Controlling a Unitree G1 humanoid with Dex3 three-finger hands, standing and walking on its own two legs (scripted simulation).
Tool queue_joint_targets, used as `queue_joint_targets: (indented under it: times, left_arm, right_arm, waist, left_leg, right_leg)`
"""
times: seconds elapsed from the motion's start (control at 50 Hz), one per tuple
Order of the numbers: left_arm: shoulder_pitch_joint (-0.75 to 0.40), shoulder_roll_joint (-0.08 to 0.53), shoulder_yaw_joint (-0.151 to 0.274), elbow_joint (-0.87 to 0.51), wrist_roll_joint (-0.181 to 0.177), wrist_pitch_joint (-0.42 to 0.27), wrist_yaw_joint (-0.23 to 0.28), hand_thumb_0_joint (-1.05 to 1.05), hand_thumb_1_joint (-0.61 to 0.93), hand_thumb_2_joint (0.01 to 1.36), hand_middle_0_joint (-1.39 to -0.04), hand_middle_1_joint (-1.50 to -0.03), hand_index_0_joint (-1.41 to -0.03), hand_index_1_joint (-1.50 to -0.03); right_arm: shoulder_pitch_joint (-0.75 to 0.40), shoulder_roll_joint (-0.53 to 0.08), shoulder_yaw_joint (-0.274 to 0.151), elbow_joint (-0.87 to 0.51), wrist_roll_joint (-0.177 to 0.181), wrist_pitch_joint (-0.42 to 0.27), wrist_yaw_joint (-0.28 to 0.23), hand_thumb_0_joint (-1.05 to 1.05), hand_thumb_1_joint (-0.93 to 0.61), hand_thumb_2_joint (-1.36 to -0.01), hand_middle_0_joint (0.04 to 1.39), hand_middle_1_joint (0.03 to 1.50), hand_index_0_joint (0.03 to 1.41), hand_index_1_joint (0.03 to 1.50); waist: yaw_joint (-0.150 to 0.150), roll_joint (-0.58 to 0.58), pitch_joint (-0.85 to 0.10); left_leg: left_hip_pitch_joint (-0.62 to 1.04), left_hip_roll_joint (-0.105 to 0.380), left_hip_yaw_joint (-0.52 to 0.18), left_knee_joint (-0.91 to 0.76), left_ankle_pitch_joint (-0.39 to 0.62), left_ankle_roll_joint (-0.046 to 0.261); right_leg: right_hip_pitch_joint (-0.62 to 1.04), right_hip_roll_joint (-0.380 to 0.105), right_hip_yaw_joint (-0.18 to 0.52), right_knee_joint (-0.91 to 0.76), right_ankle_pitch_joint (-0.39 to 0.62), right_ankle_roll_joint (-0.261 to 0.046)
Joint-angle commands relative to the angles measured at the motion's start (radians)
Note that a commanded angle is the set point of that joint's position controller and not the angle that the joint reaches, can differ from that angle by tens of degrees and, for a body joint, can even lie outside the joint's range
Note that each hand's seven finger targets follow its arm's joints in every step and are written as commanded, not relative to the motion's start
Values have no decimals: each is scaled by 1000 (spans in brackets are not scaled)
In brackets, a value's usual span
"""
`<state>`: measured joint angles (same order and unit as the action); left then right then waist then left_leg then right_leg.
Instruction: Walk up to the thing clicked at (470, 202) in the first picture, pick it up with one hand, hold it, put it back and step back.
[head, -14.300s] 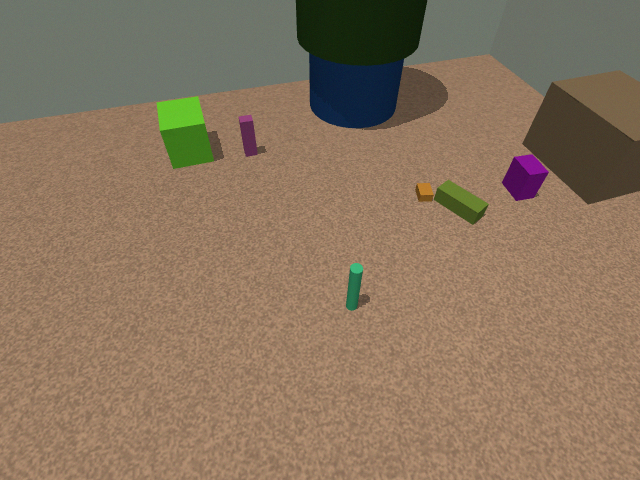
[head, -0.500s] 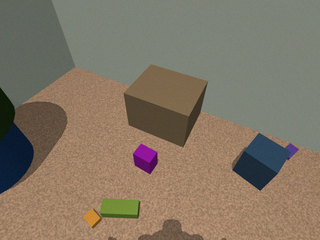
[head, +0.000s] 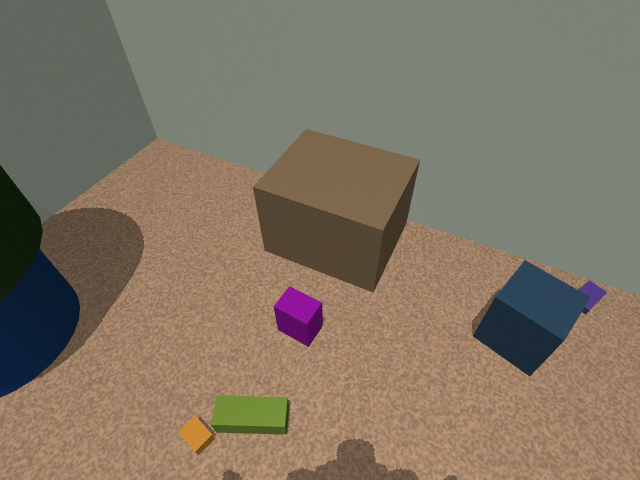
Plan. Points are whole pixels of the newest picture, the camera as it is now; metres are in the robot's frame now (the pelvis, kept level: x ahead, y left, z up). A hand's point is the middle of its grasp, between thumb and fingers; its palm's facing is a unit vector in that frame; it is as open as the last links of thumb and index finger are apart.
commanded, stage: stand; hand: left
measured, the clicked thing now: (251, 415) +0.43 +0.23 -0.75
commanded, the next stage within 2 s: walk up in 0.66 s
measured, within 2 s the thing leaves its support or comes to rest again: neither
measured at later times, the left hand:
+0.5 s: hand out of the picture +0.06 +0.26 -0.16, palm faces -0.02 -0.94 -0.34, open 7.4 cm
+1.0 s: hand out of the picture +0.07 +0.30 -0.18, palm faces -0.04 -0.93 -0.37, open 7.4 cm
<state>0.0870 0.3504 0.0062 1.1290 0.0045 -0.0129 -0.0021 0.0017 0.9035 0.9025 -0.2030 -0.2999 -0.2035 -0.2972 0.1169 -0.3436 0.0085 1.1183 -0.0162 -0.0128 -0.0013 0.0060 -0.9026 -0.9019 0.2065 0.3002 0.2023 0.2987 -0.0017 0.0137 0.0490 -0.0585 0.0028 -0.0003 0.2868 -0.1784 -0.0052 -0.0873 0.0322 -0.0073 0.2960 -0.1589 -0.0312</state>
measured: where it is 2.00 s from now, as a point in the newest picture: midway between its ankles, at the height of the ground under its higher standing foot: outside the picture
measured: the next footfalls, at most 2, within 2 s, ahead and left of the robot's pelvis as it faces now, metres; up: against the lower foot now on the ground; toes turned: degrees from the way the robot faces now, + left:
left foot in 1.02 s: -0.06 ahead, +0.16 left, +0.00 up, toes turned -1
right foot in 1.52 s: -0.19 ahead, -0.07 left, +0.00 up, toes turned -3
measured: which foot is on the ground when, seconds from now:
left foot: down 0.00-0.80, up 0.82-1.00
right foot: down 0.00-1.00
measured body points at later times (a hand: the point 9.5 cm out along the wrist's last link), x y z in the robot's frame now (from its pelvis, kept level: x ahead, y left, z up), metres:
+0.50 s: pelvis +0.00 +0.00 +0.00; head +0.01 +0.00 +0.45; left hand +0.06 +0.31 -0.13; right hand +0.06 -0.30 -0.14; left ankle -0.01 +0.12 -0.75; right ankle +0.00 -0.10 -0.75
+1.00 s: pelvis -0.06 +0.04 -0.02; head +0.01 +0.06 +0.42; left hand +0.07 +0.35 -0.16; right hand +0.01 -0.29 -0.14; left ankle -0.10 +0.16 -0.74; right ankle +0.00 -0.10 -0.75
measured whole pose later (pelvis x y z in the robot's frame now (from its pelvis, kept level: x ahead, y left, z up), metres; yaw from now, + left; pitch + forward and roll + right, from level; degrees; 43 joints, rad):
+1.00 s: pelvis -0.06 +0.04 -0.02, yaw +0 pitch +0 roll +0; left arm 0.03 0.39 0.05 0.92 0.03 0.05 0.02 0.00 0.90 0.90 -0.20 -0.30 -0.20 -0.30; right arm 0.12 -0.40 -0.05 0.98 -0.01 0.04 0.00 0.00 -0.90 -0.90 0.21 0.30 0.20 0.30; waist -0.01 -0.04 0.18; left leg -0.25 -0.02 -0.02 0.68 -0.40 0.02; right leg -0.38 -0.03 0.01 0.58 -0.20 0.02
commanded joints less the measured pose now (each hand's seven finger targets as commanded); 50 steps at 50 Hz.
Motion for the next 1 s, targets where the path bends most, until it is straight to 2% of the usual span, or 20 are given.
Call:
queue_joint_targets:
  times: [0.0, 0.14, 0.34, 0.48, 0.62, 0.64, 0.66, 0.72, 0.74, 0.76, 0.78, 0.8, 0.82, 0.86, 0.88, 0.9, 0.92, 0.94, 0.96, 0.98]
  left_arm:
    - [-39, 216, 35, -53, -1, -24, 13, 0, 900, 900, -200, -300, -200, -300]
    - [-34, 220, 34, -54, 2, -26, 10, 0, 900, 900, -200, -300, -200, -300]
    - [-13, 221, 30, -53, 3, -28, 11, 0, 900, 900, -200, -300, -200, -300]
    - [-4, 217, 25, -51, 2, -24, 12, 0, 900, 900, -200, -300, -200, -300]
    - [-4, 219, 24, -50, 2, -24, 12, 0, 900, 900, -200, -300, -200, -300]
    - [-10, 265, 77, -73, -11, -8, 19, 0, 900, 900, -200, -300, -200, -300]
    - [4, 265, 80, -89, -14, -4, 24, 0, 900, 900, -200, -300, -200, -300]
    - [5, 275, 92, -126, -13, 7, 27, 0, 900, 900, -200, -300, -200, -300]
    - [-15, 286, 96, -146, -11, 12, 26, 0, 900, 900, -200, -300, -200, -300]
    - [-38, 294, 100, -167, -8, 17, 27, 0, 900, 900, -200, -300, -200, -300]
    - [-56, 295, 100, -188, 1, 20, 31, 0, 900, 900, -200, -300, -200, -300]
    - [-55, 296, 101, -205, 11, 23, 33, 0, 900, 900, -200, -300, -200, -300]
    - [-63, 297, 105, -225, 19, 25, 33, 0, 900, 900, -200, -300, -200, -300]
    - [-80, 275, 100, -250, 25, 29, 32, 0, 900, 900, -200, -300, -200, -300]
    - [-74, 272, 98, -262, 31, 30, 34, 0, 900, 900, -200, -300, -200, -300]
    - [-54, 269, 96, -269, 35, 32, 35, 0, 900, 900, -200, -300, -200, -300]
    - [-50, 270, 97, -282, 31, 37, 35, 0, 900, 900, -200, -300, -200, -300]
    - [-49, 263, 96, -288, 24, 45, 34, 0, 900, 900, -200, -300, -200, -300]
    - [-59, 268, 97, -296, 16, 55, 30, 0, 900, 900, -200, -300, -200, -300]
    - [-66, 250, 93, -314, 7, 64, 25, 0, 900, 900, -200, -300, -200, -300]
  right_arm:
    - [-28, -216, -41, -51, 4, -19, -10, 0, -900, -900, 200, 300, 200, 300]
    - [-27, -213, -44, -45, 2, -20, -4, 0, -900, -900, 200, 300, 200, 300]
    - [-32, -220, -42, -42, 4, -23, -7, 0, -900, -900, 200, 300, 200, 300]
    - [-22, -220, -37, -38, 5, -22, -10, 0, -900, -900, 200, 300, 200, 300]
    - [-26, -223, -36, -39, 6, -21, -10, 0, -900, -900, 200, 300, 200, 300]
    - [-61, -260, -59, -40, 6, 0, -11, 0, -900, -900, 200, 300, 200, 300]
    - [-37, -242, -58, -53, 15, 6, -14, 0, -900, -900, 200, 300, 200, 300]
    - [-10, -229, -67, -84, 22, 18, -13, 0, -900, -900, 200, 300, 200, 300]
    - [-3, -226, -71, -96, 22, 25, -13, 0, -900, -900, 200, 300, 200, 300]
    - [12, -218, -73, -99, 20, 33, -12, 0, -900, -900, 200, 300, 200, 300]
    - [27, -215, -79, -107, 15, 42, -13, 0, -900, -900, 200, 300, 200, 300]
    - [42, -219, -86, -115, 10, 52, -13, 0, -900, -900, 200, 300, 200, 300]
    - [55, -220, -88, -131, 7, 59, -10, 0, -900, -900, 200, 300, 200, 300]
    - [63, -220, -93, -149, 15, 55, -6, 0, -900, -900, 200, 300, 200, 300]
    - [68, -221, -94, -163, 17, 53, -7, 0, -900, -900, 200, 300, 200, 300]
    - [60, -220, -94, -174, 14, 50, -9, 0, -900, -900, 200, 300, 200, 300]
    - [78, -215, -93, -179, 9, 46, -11, 0, -900, -900, 200, 300, 200, 300]
    - [85, -207, -91, -180, 4, 40, -13, 0, -900, -900, 200, 300, 200, 300]
    - [99, -202, -95, -178, -4, 33, -15, 0, -900, -900, 200, 300, 200, 300]
    - [103, -232, -112, -180, -18, 30, -20, 0, -900, -900, 200, 300, 200, 300]
  waist:
    - [-1, -26, -40]
    - [0, -16, -29]
    - [4, 2, -93]
    - [5, 0, -79]
    - [5, -15, -52]
    - [18, -39, 78]
    - [12, -46, 27]
    - [6, -80, -101]
    - [0, -103, -119]
    - [2, -133, -125]
    - [1, -170, -122]
    - [9, -173, -108]
    - [3, -168, -95]
    - [-5, -161, -120]
    - [1, -166, -129]
    - [14, -154, -136]
    - [10, -151, -148]
    - [2, -131, -149]
    - [-18, -108, -143]
    - [-24, -34, -137]
  left_leg:
    - [-20, 129, -102, -48, 77, 26]
    - [-46, 126, -106, -52, 21, 29]
    - [-10, 134, -107, -35, 123, 32]
    - [-11, 134, -104, -37, 144, 30]
    - [-18, 128, -110, -46, 101, 25]
    - [-98, 115, -113, 66, 272, 40]
    - [-92, 109, -94, 116, 319, 39]
    - [-72, 62, -51, 257, 250, 37]
    - [-94, 31, -33, 313, 163, 31]
    - [-104, -5, -12, 389, -9, 22]
    - [-149, -32, -14, 492, -252, 24]
    - [-170, -37, -44, 607, -377, 29]
    - [-176, -22, -76, 648, -404, 38]
    - [-208, -17, -79, 642, -385, 45]
    - [-232, -11, -68, 608, -359, 40]
    - [-250, -12, -56, 546, -336, 35]
    - [-244, -4, -43, 447, -288, 31]
    - [-235, -4, -20, 305, -207, 25]
    - [-196, -5, 2, 132, -42, 19]
    - [-117, 51, -61, 72, 204, 29]
  right_leg:
    - [-13, -156, 122, -55, 95, 5]
    - [-29, -155, 131, -65, 3, 4]
    - [13, -164, 126, -30, 149, 0]
    - [6, -162, 120, -22, 158, -1]
    - [-29, -156, 120, -42, 97, 3]
    - [-105, -149, 135, 45, 319, -1]
    - [-82, -159, 129, 69, 392, -17]
    - [-52, -225, 177, 81, 486, -90]
    - [-51, -266, 215, 73, 490, -121]
    - [-79, -317, 262, 70, 501, -164]
    - [-93, -370, 306, 62, 507, -212]
    - [-141, -405, 333, 54, 469, -247]
    - [-181, -411, 317, 67, 446, -252]
    - [-145, -358, 249, 130, 480, -227]
    - [-105, -342, 243, 154, 505, -208]
    - [-61, -317, 237, 183, 517, -193]
    - [-29, -294, 226, 218, 502, -165]
    - [0, -259, 197, 261, 464, -132]
    - [-2, -220, 160, 318, 427, -97]
    - [-93, -162, 121, 392, 317, -51]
